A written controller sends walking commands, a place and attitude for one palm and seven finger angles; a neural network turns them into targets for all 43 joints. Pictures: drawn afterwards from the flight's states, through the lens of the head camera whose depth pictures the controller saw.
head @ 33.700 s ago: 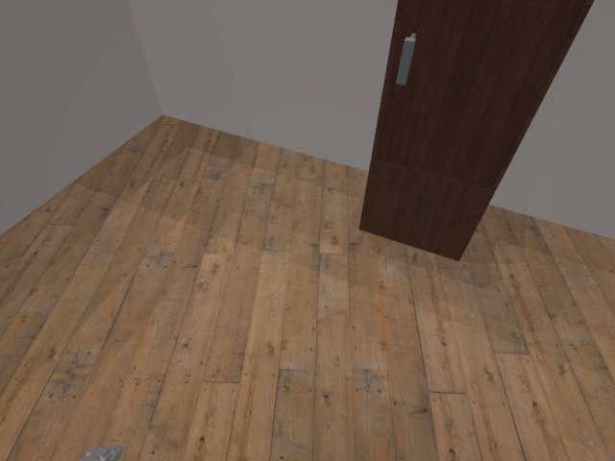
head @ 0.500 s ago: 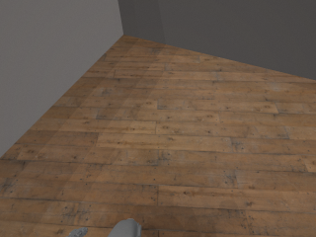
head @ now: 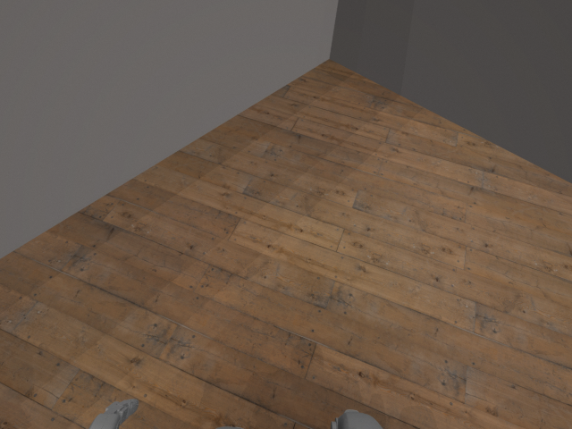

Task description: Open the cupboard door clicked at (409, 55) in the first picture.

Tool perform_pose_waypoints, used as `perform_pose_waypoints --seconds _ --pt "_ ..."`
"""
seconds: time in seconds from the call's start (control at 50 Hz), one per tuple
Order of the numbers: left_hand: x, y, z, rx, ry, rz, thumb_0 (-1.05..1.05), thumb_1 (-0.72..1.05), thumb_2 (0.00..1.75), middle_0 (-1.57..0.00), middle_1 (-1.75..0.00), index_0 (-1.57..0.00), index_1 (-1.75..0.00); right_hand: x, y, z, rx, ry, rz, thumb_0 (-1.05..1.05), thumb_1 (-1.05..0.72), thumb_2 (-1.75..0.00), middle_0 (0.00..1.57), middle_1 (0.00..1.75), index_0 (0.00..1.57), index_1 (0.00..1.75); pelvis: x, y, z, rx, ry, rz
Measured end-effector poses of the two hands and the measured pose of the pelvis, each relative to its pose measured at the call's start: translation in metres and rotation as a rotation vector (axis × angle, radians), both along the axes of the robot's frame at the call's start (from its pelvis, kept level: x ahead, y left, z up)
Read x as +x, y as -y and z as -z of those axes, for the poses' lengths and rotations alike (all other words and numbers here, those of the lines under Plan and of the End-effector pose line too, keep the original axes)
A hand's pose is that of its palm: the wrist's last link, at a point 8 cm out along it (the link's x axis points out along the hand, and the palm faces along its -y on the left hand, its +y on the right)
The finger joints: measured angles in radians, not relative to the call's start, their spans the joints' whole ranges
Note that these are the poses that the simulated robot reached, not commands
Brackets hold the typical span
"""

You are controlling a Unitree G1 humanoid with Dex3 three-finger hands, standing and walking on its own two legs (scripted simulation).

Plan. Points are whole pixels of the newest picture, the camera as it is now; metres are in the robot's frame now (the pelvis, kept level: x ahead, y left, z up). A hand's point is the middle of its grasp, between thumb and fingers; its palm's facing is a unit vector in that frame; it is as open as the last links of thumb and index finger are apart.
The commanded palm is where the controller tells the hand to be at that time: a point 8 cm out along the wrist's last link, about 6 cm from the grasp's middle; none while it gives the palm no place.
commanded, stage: turn to face it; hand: left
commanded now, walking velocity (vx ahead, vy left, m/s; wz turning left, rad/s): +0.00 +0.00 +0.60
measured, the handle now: out of the picture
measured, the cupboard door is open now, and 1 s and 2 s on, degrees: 44 44 44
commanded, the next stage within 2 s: none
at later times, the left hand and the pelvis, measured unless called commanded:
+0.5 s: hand out of the picture -0.01 +0.18 -0.18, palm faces +0.36 -0.91 -0.22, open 7.4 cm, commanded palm none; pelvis +0.01 -0.03 -0.01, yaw +21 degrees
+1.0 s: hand out of the picture +0.01 +0.18 -0.15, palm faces +0.58 -0.77 -0.29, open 7.4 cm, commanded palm none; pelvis +0.04 -0.06 -0.01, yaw +37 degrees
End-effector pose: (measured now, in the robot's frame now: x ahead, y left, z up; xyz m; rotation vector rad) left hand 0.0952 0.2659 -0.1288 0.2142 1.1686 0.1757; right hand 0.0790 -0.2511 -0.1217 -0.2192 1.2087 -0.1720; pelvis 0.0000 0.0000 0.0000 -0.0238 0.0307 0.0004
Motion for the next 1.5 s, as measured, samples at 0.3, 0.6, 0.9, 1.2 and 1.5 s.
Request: perform_pose_waypoints --seconds 0.3,0.6,0.9,1.2,1.5 --pt "-0.043 0.066 -0.009 -0.005 0.011 -0.157 0.01 0.9 0.9 -0.2 -0.3 -0.2 -0.3 0.023 0.046 0.02 0.036 -0.108 -0.11 0.0 -0.91 -0.9 0.2 0.3 0.2 0.3 0.007 0.048 0.0 0.053 0.014 -0.214" --pt "-0.16 0.026 0.031 -0.046 -0.142 -0.459 0.01 0.91 0.9 -0.2 -0.3 -0.2 -0.3 0.139 -0.04 -0.003 -0.024 0.105 -0.454 0.0 -0.91 -0.9 0.2 0.3 0.2 0.3 0.003 0.021 0.015 0.024 0.009 -0.411" --pt "-0.127 0.03 -0.005 0.012 0.009 -0.563 0.01 0.91 0.9 -0.2 -0.3 -0.19 -0.3 0.137 -0.033 0.008 0.002 -0.044 -0.549 0.0 -0.9 -0.9 0.2 0.3 0.21 0.3 0.024 0.042 0.001 0.009 -0.012 -0.581" --pt "-0.149 0.117 -0.01 -0.015 -0.009 -0.776 0.0 0.91 0.9 -0.2 -0.3 -0.2 -0.3 0.201 -0.037 0.02 0.014 -0.119 -0.719 0.0 -0.91 -0.9 0.2 0.3 0.2 0.3 0.057 0.069 -0.003 0.07 -0.004 -0.801" --pt "-0.267 0.135 0.03 -0.097 -0.154 -1.053 0.01 0.91 0.9 -0.2 -0.3 -0.2 -0.3 0.247 -0.184 -0.005 0.027 0.141 -1.051 0.0 -0.91 -0.9 0.2 0.3 0.2 0.3 0.036 0.04 0.015 0.03 0.01 -0.983"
